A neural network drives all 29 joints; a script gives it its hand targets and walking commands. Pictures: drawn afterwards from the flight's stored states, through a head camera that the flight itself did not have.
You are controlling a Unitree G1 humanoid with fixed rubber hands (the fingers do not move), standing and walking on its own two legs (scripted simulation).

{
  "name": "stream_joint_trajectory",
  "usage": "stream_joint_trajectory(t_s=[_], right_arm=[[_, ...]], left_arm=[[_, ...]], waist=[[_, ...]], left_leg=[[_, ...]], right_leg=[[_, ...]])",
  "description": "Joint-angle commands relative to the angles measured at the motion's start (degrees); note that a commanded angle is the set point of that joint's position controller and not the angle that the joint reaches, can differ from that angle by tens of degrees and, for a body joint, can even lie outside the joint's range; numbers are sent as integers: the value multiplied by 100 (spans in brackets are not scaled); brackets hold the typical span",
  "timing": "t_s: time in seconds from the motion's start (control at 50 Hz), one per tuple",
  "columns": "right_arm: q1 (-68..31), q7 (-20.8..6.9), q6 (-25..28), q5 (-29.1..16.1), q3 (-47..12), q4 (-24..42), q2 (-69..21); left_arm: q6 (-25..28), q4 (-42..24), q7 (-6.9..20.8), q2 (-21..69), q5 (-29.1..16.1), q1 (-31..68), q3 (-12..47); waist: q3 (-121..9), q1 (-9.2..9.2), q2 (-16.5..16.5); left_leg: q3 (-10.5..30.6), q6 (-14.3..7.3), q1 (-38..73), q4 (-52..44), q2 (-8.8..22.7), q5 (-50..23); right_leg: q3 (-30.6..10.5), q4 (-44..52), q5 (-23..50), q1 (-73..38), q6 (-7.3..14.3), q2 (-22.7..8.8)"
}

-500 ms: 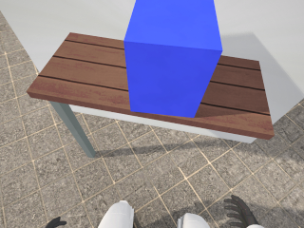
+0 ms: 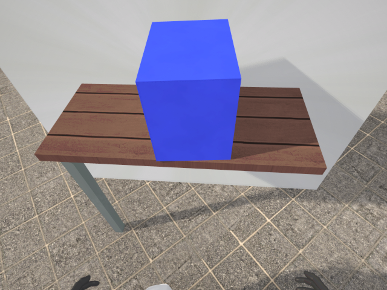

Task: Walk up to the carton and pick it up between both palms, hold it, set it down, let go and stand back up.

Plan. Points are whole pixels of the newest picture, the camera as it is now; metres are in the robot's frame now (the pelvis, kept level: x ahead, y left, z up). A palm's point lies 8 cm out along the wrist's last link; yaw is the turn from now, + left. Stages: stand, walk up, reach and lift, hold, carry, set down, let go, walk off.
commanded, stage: walk up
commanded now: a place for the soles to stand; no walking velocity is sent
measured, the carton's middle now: (191, 91) +0.59 +0.00 +0.08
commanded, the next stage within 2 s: none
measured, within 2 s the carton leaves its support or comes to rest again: neither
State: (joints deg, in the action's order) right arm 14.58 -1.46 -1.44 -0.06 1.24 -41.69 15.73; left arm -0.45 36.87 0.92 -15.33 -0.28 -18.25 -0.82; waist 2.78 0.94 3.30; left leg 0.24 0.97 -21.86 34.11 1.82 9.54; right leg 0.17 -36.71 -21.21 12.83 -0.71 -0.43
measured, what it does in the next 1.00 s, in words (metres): walks ahead: right foot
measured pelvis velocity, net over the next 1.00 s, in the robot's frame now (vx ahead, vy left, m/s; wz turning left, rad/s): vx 0.12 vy -0.02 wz -0.08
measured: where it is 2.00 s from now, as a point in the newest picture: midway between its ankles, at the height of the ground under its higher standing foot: outside the picture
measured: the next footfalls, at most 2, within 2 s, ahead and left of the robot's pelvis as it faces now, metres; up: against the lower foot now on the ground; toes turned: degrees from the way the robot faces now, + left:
right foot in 0.90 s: +0.23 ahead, -0.14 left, +0.00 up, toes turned +11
left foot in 1.18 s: +0.15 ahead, +0.06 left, +0.00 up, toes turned +6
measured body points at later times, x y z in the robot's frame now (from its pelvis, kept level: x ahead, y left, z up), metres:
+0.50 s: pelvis +0.05 +0.01 +0.00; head +0.05 +0.02 +0.45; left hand +0.08 +0.28 -0.12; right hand +0.14 -0.26 -0.11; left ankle +0.10 +0.12 -0.72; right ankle -0.01 -0.13 -0.72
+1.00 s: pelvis +0.12 -0.02 -0.01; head +0.16 -0.04 +0.43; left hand +0.30 +0.20 -0.11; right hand +0.16 -0.29 -0.14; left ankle +0.10 +0.12 -0.71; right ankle +0.20 -0.14 -0.72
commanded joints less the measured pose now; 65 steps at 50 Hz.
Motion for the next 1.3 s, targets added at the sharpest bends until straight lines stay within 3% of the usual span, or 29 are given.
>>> stream_joint_trajectory(t_s=[0.0, 0.26, 0.28, 0.3, 0.34, 0.38, 0.44, 0.46, 0.48, 0.5, 0.52, 0.54, 0.6, 0.7, 0.78, 0.84, 0.86, 0.88, 0.9, 0.92, 0.94, 1.06, 1.12, 1.14, 1.16, 1.18, 1.2, 1.24, 1.28], right_arm=[[-86, 28, 204, 24, 226, 553, 744], [-55, 59, 205, -2, 195, 471, 726], [334, -7, 219, 178, 284, 500, 782], [239, -32, 192, 218, 347, 546, 769], [-41, -88, 182, 223, 357, 742, 603], [-44, -125, 268, 227, 344, 854, 483], [99, -76, 463, 221, 339, 885, 339], [389, -37, 542, 259, 376, 850, 445], [992, 18, 599, 333, 484, 723, 762], [1479, 84, 580, 300, 600, 632, 1245], [1750, 148, 478, 285, 631, 462, 1328], [1745, 196, 410, 288, 584, 452, 1256], [1538, 303, 406, 301, 439, 525, 1068], [511, 307, 368, 250, 269, 642, 881], [48, 215, 298, 91, 154, 661, 920], [317, 116, 195, -42, 60, 606, 828], [500, 99, 163, -108, 5, 626, 677], [842, 107, 97, -143, -57, 672, 512], [1020, 173, -59, -102, 9, 607, 563], [915, 207, -166, -12, 94, 567, 689], [811, 212, -183, 62, 132, 535, 809], [859, 214, -12, 16, 201, 485, 751], [869, 172, 70, 27, 265, 512, 755], [895, 152, 104, 53, 310, 553, 879], [816, 138, 132, 90, 376, 594, 1123], [355, 121, 144, 6, 437, 654, 1381], [-54, 109, 134, 6, 475, 648, 1453], [-552, 70, 149, -8, 299, 668, 1025], [-224, 50, 184, -53, 188, 754, 805]], left_arm=[[131, -595, -16, -820, 1, 145, -287], [181, -440, -77, -772, 48, -319, -236], [225, -382, -54, -822, 186, -908, -350], [223, -297, -45, -968, 200, -1054, -445], [193, -148, -78, -1305, 209, -1078, -562], [207, -101, -152, -1309, 280, -854, -589], [264, -119, -129, -1210, 286, -524, -562], [273, -167, -84, -1044, 254, -455, -501], [287, -222, -35, -730, 209, -469, -390], [266, -330, -18, -352, 129, -686, -277], [158, -395, -96, -509, 234, -713, -331], [86, -419, -139, -581, 275, -663, -409], [155, -432, -151, -478, 255, -634, -381], [47, -514, -53, -301, 185, -570, -328], [122, -393, -81, -329, 166, -664, -310], [168, -284, -162, -660, 219, -660, -392], [168, -363, -189, -971, 238, -487, -467], [160, -526, -199, -1327, 212, -252, -515], [106, -537, -212, -1456, 123, -63, -519], [66, -523, -234, -1438, 99, 220, -522], [38, -508, -249, -1275, 90, 427, -468], [-34, -516, -288, -990, 217, 751, -347], [-91, -532, -269, -989, 134, 929, -345], [-102, -556, -236, -927, 91, 979, -308], [-99, -618, -199, -778, 36, 1004, -247], [-114, -604, -188, -690, -21, 1040, -257], [-133, -518, -195, -752, -18, 990, -325], [-53, -319, -122, -788, 45, 615, -366], [85, -297, -79, -883, 17, 727, -349]], waist=[[180, -21, -941], [-305, -134, 266], [-623, -225, 201], [-301, -254, 48], [487, -396, -666], [910, -360, -686], [630, -146, -814], [419, 13, -798], [4, 290, -274], [-285, 328, 629], [-63, 364, 267], [170, 406, 40], [182, 366, 82], [171, -14, 417], [-22, -251, 825], [-369, -304, 311], [-592, -269, -154], [-905, -139, -813], [-948, -128, -1018], [-703, -179, -1202], [-440, -190, -1229], [-754, -148, -1611], [-883, -7, -1625], [-859, 42, -1340], [-781, 39, -721], [-323, -49, -177], [29, -70, 48], [271, -378, 157], [68, -221, 47]], left_leg=[[629, -257, 687, -694, 290, 660], [960, -364, 486, -1123, 506, 705], [729, -487, 636, -882, 342, 2386], [539, -393, 231, -632, 203, 2855], [-224, -121, -949, 345, -254, 2052], [-189, -148, -1353, 615, -51, 1502], [-259, -209, -219, -528, -56, 578], [14, -280, 795, -796, 16, 291], [979, -448, 2002, -1027, 584, 487], [2933, -832, 2636, -1642, 1749, 849], [3559, -1205, 2471, -1865, 2262, 1236], [3630, -1447, 2375, -1795, 2426, 725], [2188, -1439, 2373, -1313, 2006, -2320], [775, -1461, 1161, -1260, 1485, -2608], [-16, -1126, 417, -521, 1053, -3225], [-87, -598, -178, 343, 681, -1884], [-197, -366, -310, 697, 502, -949], [-326, -104, -54, 1325, 145, 819], [-228, -8, 547, 1966, -113, 2617], [-56, 47, 572, 2250, -1, 2850], [41, 47, 427, 2232, 71, 2868], [78, 96, 254, 1232, 8, 2417], [40, -46, 1033, -287, -4, 1040], [329, -189, 1295, -707, 169, 709], [1134, -467, 1165, -1084, 650, 1126], [1955, -802, 311, -1485, 1204, 1902], [1958, -1088, -884, -1748, 1254, 2681], [1145, -801, -1158, -1579, 743, 2644], [766, -471, -494, -1229, 441, 1606]], right_leg=[[-710, 1508, -971, 1158, 363, -579], [-459, 1020, 39, 294, 308, -404], [-642, 1065, -1507, 218, 493, -344], [-1081, 1446, -2349, 345, 674, -531], [-2236, 2398, -3294, 147, 1074, -1279], [-2491, 2484, -2388, -82, 1282, -1666], [-1466, 1717, -346, 21, 956, -1141], [-1000, 1049, 280, 542, 718, -838], [-474, -235, 583, 1376, 411, -418], [177, -1724, -706, 2207, 26, 288], [-96, -2253, -1436, 2481, 12, 207], [-255, -2626, -1462, 2602, 1, 65], [-383, -2924, -1051, 2589, 8, -203], [-247, -1800, -182, 1568, -45, -317], [159, -291, 1262, 168, -28, -154], [166, 404, 2850, -1061, 163, -36], [-379, 316, 3618, -1279, 346, -536], [-1721, 814, 3511, -864, 871, -1627], [-2250, 1240, 2769, -141, 1552, -2151], [-2445, 1539, 1714, 375, 1803, -2251], [-2301, 1731, 1103, 491, 1699, -2054], [-1506, 1172, 1943, -237, 1311, -1572], [-1138, 906, 1562, 192, 930, -1368], [-933, 787, 1149, 532, 678, -1253], [-592, 442, 541, 876, 371, -966], [49, 30, 32, 869, 86, -276], [-21, -359, -125, 129, 73, -104], [-220, 89, 204, -312, 202, -248], [-479, 560, 783, -35, 319, -507]])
